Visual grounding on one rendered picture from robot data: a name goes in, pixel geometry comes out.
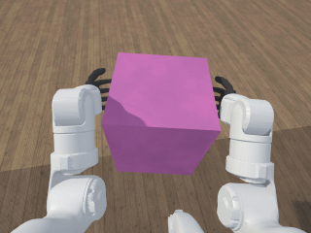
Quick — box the robot right thigh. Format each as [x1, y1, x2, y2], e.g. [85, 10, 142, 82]
[167, 212, 204, 233]

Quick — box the robot right upper arm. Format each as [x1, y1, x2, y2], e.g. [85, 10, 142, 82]
[217, 183, 307, 233]

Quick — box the robot right hand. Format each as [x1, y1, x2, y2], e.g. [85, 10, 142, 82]
[213, 76, 236, 118]

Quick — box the robot left forearm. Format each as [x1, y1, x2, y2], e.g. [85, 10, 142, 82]
[47, 84, 102, 211]

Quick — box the carton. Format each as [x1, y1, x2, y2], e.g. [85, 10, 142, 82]
[101, 52, 222, 176]

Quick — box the robot right forearm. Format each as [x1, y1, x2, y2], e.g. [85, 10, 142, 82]
[220, 93, 279, 217]

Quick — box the robot left hand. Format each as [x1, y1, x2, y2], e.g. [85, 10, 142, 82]
[85, 68, 112, 111]

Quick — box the robot left upper arm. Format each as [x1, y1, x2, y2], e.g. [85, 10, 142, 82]
[11, 175, 107, 233]

